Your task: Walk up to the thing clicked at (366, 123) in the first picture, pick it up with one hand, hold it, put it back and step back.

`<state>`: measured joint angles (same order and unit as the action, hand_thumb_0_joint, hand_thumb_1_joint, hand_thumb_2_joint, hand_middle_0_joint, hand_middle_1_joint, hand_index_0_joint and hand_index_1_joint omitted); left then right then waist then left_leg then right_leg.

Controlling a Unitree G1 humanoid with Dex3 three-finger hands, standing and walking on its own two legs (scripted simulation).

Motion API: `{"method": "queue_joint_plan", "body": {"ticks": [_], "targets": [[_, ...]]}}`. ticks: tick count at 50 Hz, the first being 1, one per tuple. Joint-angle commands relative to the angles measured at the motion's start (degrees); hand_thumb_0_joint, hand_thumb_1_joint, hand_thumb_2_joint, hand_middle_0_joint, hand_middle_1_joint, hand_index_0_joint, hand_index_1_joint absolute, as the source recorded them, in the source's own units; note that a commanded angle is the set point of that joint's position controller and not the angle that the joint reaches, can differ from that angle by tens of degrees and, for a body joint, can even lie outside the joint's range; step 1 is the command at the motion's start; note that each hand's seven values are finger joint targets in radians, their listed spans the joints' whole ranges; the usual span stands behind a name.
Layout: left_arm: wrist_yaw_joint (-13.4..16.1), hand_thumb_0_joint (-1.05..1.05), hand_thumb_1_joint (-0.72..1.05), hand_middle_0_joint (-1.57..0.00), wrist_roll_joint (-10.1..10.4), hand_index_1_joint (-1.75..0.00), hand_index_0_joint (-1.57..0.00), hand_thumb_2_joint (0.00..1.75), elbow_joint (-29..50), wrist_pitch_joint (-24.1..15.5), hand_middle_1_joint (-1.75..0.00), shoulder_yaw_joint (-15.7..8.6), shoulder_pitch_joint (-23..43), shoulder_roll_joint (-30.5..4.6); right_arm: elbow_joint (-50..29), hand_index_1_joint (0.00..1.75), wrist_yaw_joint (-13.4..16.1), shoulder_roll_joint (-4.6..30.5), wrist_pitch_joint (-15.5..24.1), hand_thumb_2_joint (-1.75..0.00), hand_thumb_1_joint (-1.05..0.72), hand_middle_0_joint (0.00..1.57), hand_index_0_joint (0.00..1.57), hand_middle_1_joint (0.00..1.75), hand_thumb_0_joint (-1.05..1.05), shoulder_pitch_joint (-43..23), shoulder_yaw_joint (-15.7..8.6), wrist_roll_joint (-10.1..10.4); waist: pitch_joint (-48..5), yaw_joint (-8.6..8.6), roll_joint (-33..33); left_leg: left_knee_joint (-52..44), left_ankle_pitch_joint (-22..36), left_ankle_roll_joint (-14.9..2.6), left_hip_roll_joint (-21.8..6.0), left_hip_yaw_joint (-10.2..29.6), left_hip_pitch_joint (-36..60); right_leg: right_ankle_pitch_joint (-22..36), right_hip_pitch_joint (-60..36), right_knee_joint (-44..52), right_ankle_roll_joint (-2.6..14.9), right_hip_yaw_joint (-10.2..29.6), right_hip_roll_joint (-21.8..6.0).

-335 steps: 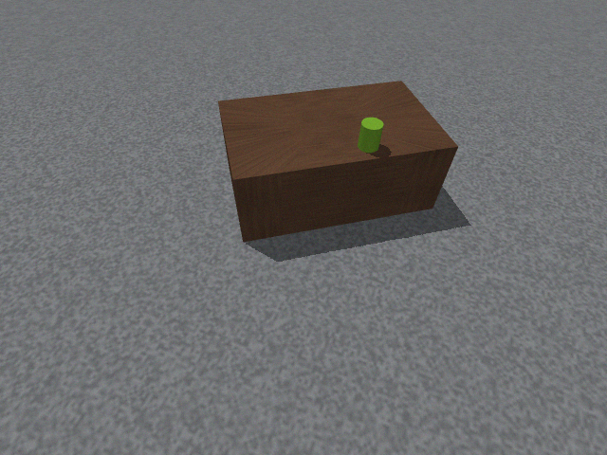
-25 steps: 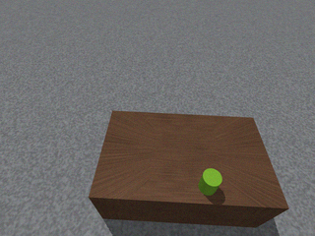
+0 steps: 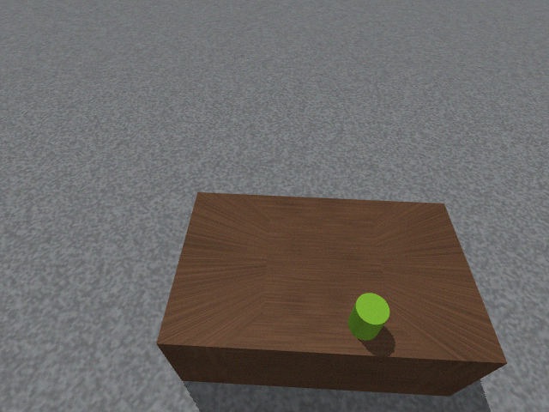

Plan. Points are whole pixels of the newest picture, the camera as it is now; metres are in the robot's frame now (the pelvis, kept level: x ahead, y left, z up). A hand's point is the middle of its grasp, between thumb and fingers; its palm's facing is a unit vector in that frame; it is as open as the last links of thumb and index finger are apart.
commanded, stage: stand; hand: right
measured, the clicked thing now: (367, 317) +0.42 -0.25 -0.37
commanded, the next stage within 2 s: go down in 0.28 s
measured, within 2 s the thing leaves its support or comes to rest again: neither
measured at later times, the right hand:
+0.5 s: hand out of the picture +0.11 -0.25 -0.16, palm faces +0.05 +0.95 -0.31, open 8.4 cm
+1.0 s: hand out of the picture +0.14 -0.27 -0.16, palm faces +0.04 +0.95 -0.32, open 16.8 cm
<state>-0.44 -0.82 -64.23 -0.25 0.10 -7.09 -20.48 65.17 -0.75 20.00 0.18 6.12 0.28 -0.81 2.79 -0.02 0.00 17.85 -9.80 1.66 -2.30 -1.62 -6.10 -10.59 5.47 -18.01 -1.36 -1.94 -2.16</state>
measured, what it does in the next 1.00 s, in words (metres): stands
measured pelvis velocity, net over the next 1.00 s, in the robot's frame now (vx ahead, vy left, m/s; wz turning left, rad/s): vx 0.00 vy -0.01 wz -0.01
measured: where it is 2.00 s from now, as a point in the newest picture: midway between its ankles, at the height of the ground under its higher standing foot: outside the picture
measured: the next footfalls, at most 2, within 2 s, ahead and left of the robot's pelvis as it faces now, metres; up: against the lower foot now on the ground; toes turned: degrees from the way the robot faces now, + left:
none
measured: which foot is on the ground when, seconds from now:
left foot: down 0.00-1.00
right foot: down 0.00-1.00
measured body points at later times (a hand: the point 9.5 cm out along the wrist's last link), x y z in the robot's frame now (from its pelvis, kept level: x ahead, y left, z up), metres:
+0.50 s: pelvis -0.01 +0.00 -0.01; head +0.03 +0.00 +0.44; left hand +0.09 +0.29 -0.13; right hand +0.11 -0.30 -0.13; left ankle +0.00 +0.14 -0.75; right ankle -0.01 -0.13 -0.75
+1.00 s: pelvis +0.00 -0.01 -0.03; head +0.06 -0.02 +0.42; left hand +0.13 +0.25 -0.13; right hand +0.14 -0.32 -0.14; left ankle +0.00 +0.14 -0.75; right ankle -0.01 -0.13 -0.75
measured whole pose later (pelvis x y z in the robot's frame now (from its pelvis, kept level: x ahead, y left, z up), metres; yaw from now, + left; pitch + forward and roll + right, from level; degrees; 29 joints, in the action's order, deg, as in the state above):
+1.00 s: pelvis +0.00 -0.01 -0.03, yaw -1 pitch +7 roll +1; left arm 3.4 0.5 -39.7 -6.1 -0.8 -12.8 -14.5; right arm 42.5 -5.4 19.5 -10.3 5.8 -11.1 -4.7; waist -0.1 -0.4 0.5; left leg 36.0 -17.8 2.1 -2.6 -2.1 -25.2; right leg -19.9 26.2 -38.9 -0.6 -0.5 -2.5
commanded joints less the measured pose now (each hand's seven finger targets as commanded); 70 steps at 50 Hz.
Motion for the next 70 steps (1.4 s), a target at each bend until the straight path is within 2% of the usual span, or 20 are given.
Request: {"method": "queue_joint_plan", "body": {"ticks": [1,18,19,20,21,22,23,24,25,27,29,32,36,38,44,49,54,59,65,70], "targets": [[0.8,0.00,0.90,-0.20,0.2,-0.30,-0.20,0.90,3.2,-1.4,-0.30,-2.3,2.2,-12.4,-3.3,0.30,0.9,12.2,1.2,-0.90,-0.90,0.20,0.20,0.30,0.00,-2.3,-2.5,0.2,-3.8,0.18,0.5,-2.4,8.0,-2.01,-5.9,4.4,1.0,7.9,0.5,2.8,1.93,4.5,-6.0],[0.9,0.00,0.90,-0.20,0.3,-0.30,-0.20,0.90,3.3,-1.3,-0.30,-2.5,2.4,-12.2,-3.7,0.30,1.1,12.5,1.4,-0.90,-0.90,0.20,0.20,0.30,0.00,-2.1,-2.6,0.3,-3.8,-0.03,-0.1,-2.3,9.5,-2.01,-6.1,4.7,1.2,8.4,-0.2,2.5,2.06,4.3,-6.1],[0.9,0.00,0.89,-0.21,0.2,-0.33,-0.20,0.95,3.4,-1.4,-0.32,-2.4,2.1,-12.3,-3.8,0.22,1.0,12.5,1.4,-0.82,-0.82,0.12,0.12,0.22,0.00,-2.1,-2.7,0.3,-4.5,-0.02,0.1,-1.9,9.8,-2.10,-6.2,4.5,1.9,9.0,-0.1,2.4,2.10,4.3,-6.2],[1.7,0.00,0.94,-0.23,3.1,-0.33,-0.23,0.95,19.0,-4.0,-0.33,-1.9,1.2,-3.5,-23.9,0.14,1.5,3.2,6.7,-0.74,-0.74,0.04,0.04,0.14,0.00,-22.2,-4.6,3.2,-0.3,-6.16,2.1,2.4,5.7,-1.20,2.6,-0.6,-9.4,3.3,6.5,-1.8,2.21,-0.9,1.3],[2.2,0.00,0.90,-0.22,3.6,-0.32,-0.22,0.93,16.3,-3.8,-0.32,-2.2,-1.1,-5.0,-17.6,0.06,1.5,6.2,6.1,-0.66,-0.66,0.03,0.03,0.06,0.00,-26.0,-5.1,1.7,-1.9,-3.51,-0.3,2.6,4.6,-1.12,2.7,-1.2,-7.5,2.4,6.1,-2.3,2.02,-0.5,1.4],[2.2,0.00,0.89,-0.22,3.6,-0.32,-0.21,0.94,16.4,-3.2,-0.31,-2.9,-2.2,-6.3,-9.4,0.06,1.6,8.5,4.2,-0.58,-0.58,0.03,0.04,0.06,0.00,-17.1,-7.3,0.9,-0.6,-2.31,-1.7,3.1,1.8,-1.13,2.7,-1.4,-8.3,0.3,8.4,-3.3,2.19,-0.6,1.7],[2.2,0.00,0.93,-0.21,3.4,-0.32,-0.21,0.95,16.9,-2.7,-0.32,-3.9,-2.7,-6.5,-6.4,0.06,1.0,10.2,3.2,-0.50,-0.50,0.04,0.04,0.06,0.00,-13.4,-9.1,0.4,-0.6,-1.59,-2.2,4.5,1.7,-1.05,2.2,-1.1,-9.3,0.8,10.6,-5.4,2.34,-0.7,2.2],[2.7,0.00,0.88,-0.22,3.2,-0.32,-0.22,0.93,19.3,-2.7,-0.32,-4.5,-4.1,-7.0,-9.8,0.05,0.9,14.6,3.0,-0.42,-0.42,0.06,0.05,0.05,0.00,-14.6,-11.9,-0.2,-8.3,-1.33,-2.3,5.5,3.5,-1.10,2.0,-1.0,-7.0,2.9,8.6,-6.5,2.28,-0.7,2.3],[3.1,0.00,0.89,-0.22,3.3,-0.31,-0.22,0.92,20.3,-2.8,-0.32,-4.8,-6.2,-6.7,-9.0,0.05,0.5,16.6,2.7,-0.34,-0.34,0.05,0.05,0.05,0.00,-15.4,-13.2,-1.0,-11.4,-1.30,-1.0,6.5,5.3,-1.29,1.7,-0.7,-6.0,4.9,8.7,-7.8,2.00,-0.8,2.6],[3.1,0.00,0.91,-0.21,2.3,-0.31,-0.22,0.91,21.4,-2.4,-0.32,-5.6,-8.7,-5.8,-7.3,0.04,-1.1,14.8,1.2,-0.21,-0.22,0.06,0.05,0.04,0.00,-9.5,-13.5,-3.7,-15.3,-0.57,-0.8,8.5,9.0,-1.50,1.8,-0.6,-5.2,8.9,9.8,-9.9,1.70,-1.0,2.9],[3.1,0.00,0.91,-0.21,2.3,-0.31,-0.22,0.90,24.5,-2.8,-0.32,-5.2,-7.1,-4.8,-8.6,0.04,-1.6,16.5,-0.5,-0.17,-0.14,0.07,0.06,0.04,0.00,-4.0,-15.9,-5.1,-16.8,2.24,0.7,8.8,9.7,-1.68,1.6,-0.8,-3.0,10.5,10.8,-10.4,1.32,-1.4,3.1],[3.1,0.00,0.90,-0.21,2.1,-0.31,-0.21,0.90,27.3,-3.2,-0.31,-4.5,-5.0,-4.0,-13.3,0.03,-1.7,13.9,-3.5,-0.11,0.04,0.07,0.06,0.03,0.00,-10.2,-14.7,-5.3,-12.8,1.53,3.7,8.2,4.6,-2.05,2.0,-1.1,-5.9,5.9,13.0,-9.6,1.19,-0.9,2.6],[3.2,0.00,0.90,-0.21,2.6,-0.31,-0.21,0.90,30.5,-4.4,-0.31,-4.2,-3.2,-3.5,-17.8,0.04,-2.8,11.1,-7.3,-0.09,0.28,0.06,0.05,0.04,0.00,-5.1,-14.1,-3.7,-8.9,0.85,2.5,7.9,-1.7,-2.32,2.7,-1.9,-9.5,-0.4,15.2,-9.0,1.61,-0.2,1.8],[3.4,0.00,0.90,-0.21,2.8,-0.31,-0.21,0.90,31.1,-4.8,-0.31,-4.3,-4.0,-3.7,-21.6,0.05,-4.0,10.7,-8.6,-0.08,0.36,0.04,0.05,0.05,0.00,-4.8,-13.2,-3.2,-9.4,0.09,2.3,8.5,-0.9,-2.37,2.9,-2.1,-10.5,0.4,14.3,-9.6,1.78,0.1,1.6],[4.2,0.00,0.89,-0.21,1.8,-0.31,-0.21,0.90,30.7,-7.1,-0.31,-4.3,-5.9,-3.1,-29.0,0.06,-4.4,12.0,-9.0,-0.08,0.51,0.02,0.04,0.06,0.00,-8.2,-14.2,-3.1,-12.2,-1.89,1.5,11.9,-0.4,-1.95,3.0,-1.8,-14.2,0.8,14.0,-13.4,2.09,0.8,1.2],[4.9,0.00,0.89,-0.20,1.3,-0.31,-0.20,0.91,30.5,-9.2,-0.30,-4.1,-6.4,-2.8,-33.1,0.06,-3.0,13.6,-7.9,-0.07,0.53,0.03,0.04,0.06,0.00,-3.9,-16.4,-4.1,-16.6,-0.88,3.8,16.7,2.8,-1.87,2.4,-1.6,-14.6,4.0,15.7,-17.8,1.76,1.1,1.5],[6.0,0.00,0.89,-0.19,1.3,-0.30,-0.19,0.92,31.2,-9.9,-0.30,-4.0,-6.6,-3.0,-38.5,0.05,-2.7,13.1,-10.4,-0.05,0.57,0.03,0.04,0.05,0.00,0.4,-16.0,-2.9,-19.3,-1.02,5.4,19.2,6.1,-1.92,2.6,-2.5,-15.3,9.5,15.0,-20.2,0.91,1.9,1.0],[6.8,0.00,0.89,-0.20,1.7,-0.30,-0.19,0.92,31.9,-10.0,-0.30,-3.8,-6.3,-2.8,-40.4,0.05,-3.7,11.4,-14.3,-0.05,0.56,0.03,0.04,0.05,0.00,3.5,-14.5,-1.9,-16.2,-1.49,5.2,20.8,6.2,-2.05,3.2,-3.4,-18.2,13.4,17.4,-21.9,0.38,2.9,0.3],[7.2,0.00,0.90,-0.20,1.8,-0.30,-0.20,0.91,33.5,-10.5,-0.30,-3.5,-6.0,-2.4,-44.4,0.06,-4.6,12.3,-17.9,-0.06,0.58,0.03,0.04,0.06,0.00,6.3,-15.6,-1.2,-16.4,-1.41,2.7,22.1,6.6,-1.61,2.7,-3.1,-18.5,10.3,20.0,-24.4,1.12,2.8,0.9],[7.9,0.00,0.90,-0.19,1.8,-0.30,-0.19,0.91,34.7,-11.0,-0.30,-3.4,-5.9,-2.3,-49.2,0.06,-5.3,15.3,-18.8,-0.06,0.59,0.02,0.03,0.06,0.00,6.8,-19.2,-0.4,-18.1,-0.75,3.6,23.9,6.4,-1.54,2.5,-2.7,-19.9,9.7,21.0,-26.8,1.45,2.8,1.2]]}}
